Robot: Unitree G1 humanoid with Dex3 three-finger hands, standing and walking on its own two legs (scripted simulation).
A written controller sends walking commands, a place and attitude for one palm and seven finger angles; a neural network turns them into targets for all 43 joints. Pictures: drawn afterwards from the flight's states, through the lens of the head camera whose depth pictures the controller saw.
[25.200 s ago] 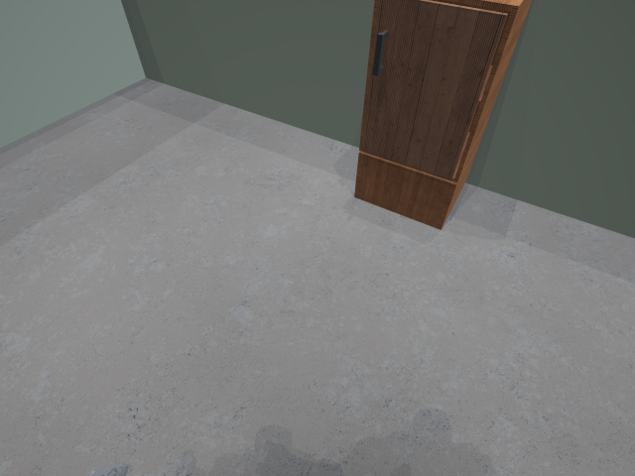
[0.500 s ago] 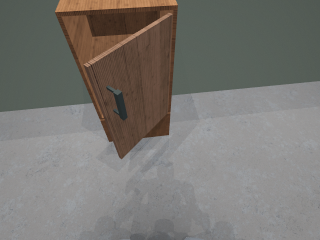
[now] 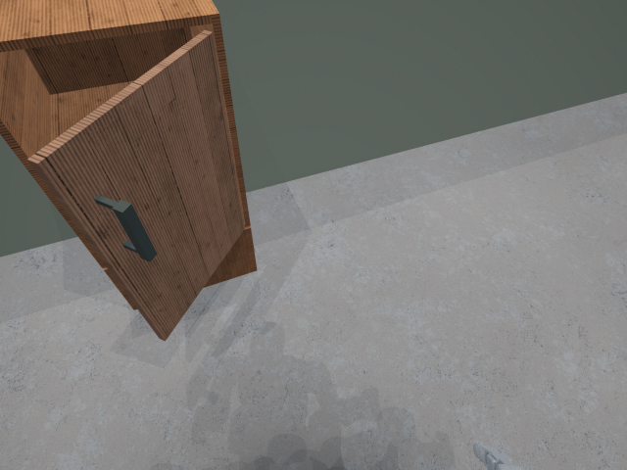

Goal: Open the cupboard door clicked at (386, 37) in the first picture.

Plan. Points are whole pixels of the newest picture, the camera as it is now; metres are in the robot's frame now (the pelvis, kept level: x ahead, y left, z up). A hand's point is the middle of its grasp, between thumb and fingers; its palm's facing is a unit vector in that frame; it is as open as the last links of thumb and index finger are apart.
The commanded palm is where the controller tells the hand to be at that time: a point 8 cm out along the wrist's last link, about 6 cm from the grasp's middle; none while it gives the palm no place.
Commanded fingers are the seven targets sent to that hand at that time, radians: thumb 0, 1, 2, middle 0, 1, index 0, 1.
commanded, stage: walk to a spot facing it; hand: left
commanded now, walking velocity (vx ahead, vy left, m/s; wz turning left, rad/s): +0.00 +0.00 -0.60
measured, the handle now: (126, 229) +0.45 +0.35 -0.04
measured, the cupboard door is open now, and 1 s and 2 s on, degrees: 44 44 44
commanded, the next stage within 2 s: none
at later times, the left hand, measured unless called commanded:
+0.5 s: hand (231, 460) +0.15 +0.13 -0.15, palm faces -0.28 -0.92 -0.28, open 7.4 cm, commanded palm none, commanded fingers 0.00 0.90 0.90 -0.20 -0.30 -0.20 -0.30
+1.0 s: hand (300, 401) +0.23 +0.04 -0.15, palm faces -0.59 -0.79 -0.16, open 7.4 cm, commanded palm none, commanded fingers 0.00 0.90 0.90 -0.20 -0.30 -0.20 -0.30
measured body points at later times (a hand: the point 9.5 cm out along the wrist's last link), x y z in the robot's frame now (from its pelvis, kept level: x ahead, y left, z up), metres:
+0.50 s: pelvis -0.01 -0.04 +0.00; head +0.04 -0.07 +0.45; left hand +0.16 +0.18 -0.13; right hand -0.05 -0.31 -0.15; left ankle +0.01 +0.10 -0.66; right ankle -0.02 -0.14 -0.73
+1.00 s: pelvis +0.04 -0.06 +0.01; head +0.08 -0.08 +0.46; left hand +0.27 +0.08 -0.14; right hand -0.11 -0.24 -0.13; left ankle +0.06 +0.07 -0.73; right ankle +0.00 -0.20 -0.68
